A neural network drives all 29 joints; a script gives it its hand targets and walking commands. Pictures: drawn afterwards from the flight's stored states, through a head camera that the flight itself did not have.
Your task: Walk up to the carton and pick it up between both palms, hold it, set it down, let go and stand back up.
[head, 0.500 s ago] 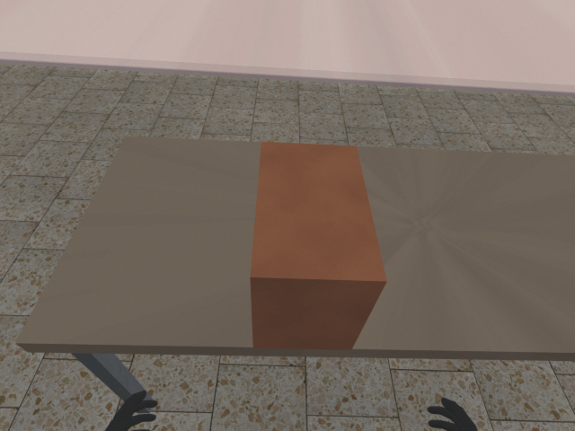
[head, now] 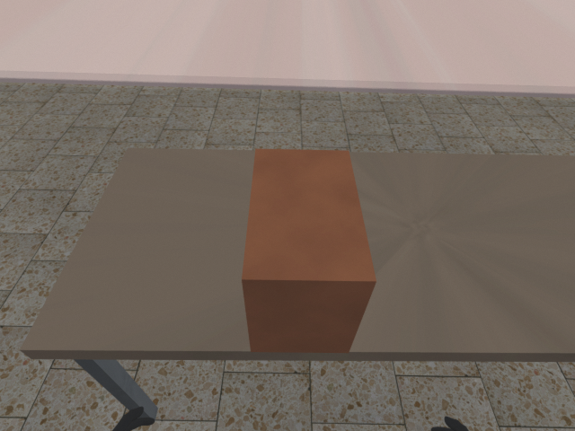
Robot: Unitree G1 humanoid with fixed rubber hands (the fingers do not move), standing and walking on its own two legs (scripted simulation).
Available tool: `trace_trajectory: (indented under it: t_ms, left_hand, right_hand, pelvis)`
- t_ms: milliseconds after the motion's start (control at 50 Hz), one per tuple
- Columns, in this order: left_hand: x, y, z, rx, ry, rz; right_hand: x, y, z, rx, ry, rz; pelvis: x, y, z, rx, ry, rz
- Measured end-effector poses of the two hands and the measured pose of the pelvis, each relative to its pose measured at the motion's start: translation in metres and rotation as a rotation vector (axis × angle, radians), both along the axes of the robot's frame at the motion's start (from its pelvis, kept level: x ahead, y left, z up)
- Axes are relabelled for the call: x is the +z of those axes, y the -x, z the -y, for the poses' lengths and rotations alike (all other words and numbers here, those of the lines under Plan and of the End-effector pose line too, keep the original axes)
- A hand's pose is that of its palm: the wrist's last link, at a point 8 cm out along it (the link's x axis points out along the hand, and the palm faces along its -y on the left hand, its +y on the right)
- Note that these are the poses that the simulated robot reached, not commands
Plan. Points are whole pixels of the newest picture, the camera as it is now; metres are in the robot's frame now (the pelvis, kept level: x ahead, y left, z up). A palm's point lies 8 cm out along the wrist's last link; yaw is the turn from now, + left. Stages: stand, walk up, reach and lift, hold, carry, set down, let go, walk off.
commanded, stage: stand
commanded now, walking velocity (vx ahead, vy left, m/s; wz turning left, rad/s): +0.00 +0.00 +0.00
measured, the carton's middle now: (301, 248) +0.42 +0.01 -0.02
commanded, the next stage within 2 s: none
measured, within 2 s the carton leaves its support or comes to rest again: neither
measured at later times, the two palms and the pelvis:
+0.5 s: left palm out of the picture +0.08 +0.26 -0.11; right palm out of the picture +0.09 -0.25 -0.12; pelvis -0.01 -0.01 +0.00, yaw +0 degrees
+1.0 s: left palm out of the picture +0.06 +0.26 -0.11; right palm out of the picture +0.07 -0.25 -0.12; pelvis -0.02 -0.01 +0.00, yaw +0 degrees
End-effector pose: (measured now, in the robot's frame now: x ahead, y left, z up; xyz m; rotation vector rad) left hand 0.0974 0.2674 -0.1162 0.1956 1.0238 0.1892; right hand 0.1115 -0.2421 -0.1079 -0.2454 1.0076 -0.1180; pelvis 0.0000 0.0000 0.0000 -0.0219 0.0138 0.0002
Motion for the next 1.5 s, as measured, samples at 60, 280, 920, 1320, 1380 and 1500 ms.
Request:
trace_trajectory:
  t_ms: [60,280,920,1320,1380,1500]
  left_hand:
    - [0.0,0.002,0.0,0.001,-0.003,-0.004]
    - [0.003,0.005,0.001,0.002,-0.013,-0.004]
    - [0.004,0.032,0.004,0.013,-0.021,-0.015]
    - [0.004,0.034,0.005,0.014,-0.023,-0.019]
    - [0.004,0.034,0.005,0.015,-0.024,-0.021]
    - [0.004,0.035,0.005,0.016,-0.025,-0.024]
  right_hand:
    - [-0.002,0.003,0.001,-0.002,-0.003,-0.008]
    - [-0.006,0.01,0.003,-0.011,-0.012,-0.025]
    - [-0.012,0.04,0.011,-0.035,-0.03,-0.051]
    - [-0.013,0.042,0.013,-0.038,-0.03,-0.056]
    - [-0.013,0.042,0.013,-0.038,-0.03,-0.056]
    - [-0.013,0.042,0.013,-0.038,-0.031,-0.056]
  pelvis:
    - [0.0,0.001,0.001,0.0,-0.001,0.001]
    - [0.0,0.003,0.003,0.0,-0.004,0.005]
    - [0.0,0.023,0.008,0.0,-0.011,0.034]
    - [0.0,0.024,0.01,0.0,-0.013,0.035]
    - [0.0,0.024,0.01,0.0,-0.013,0.035]
    - [0.0,0.024,0.01,-0.001,-0.013,0.035]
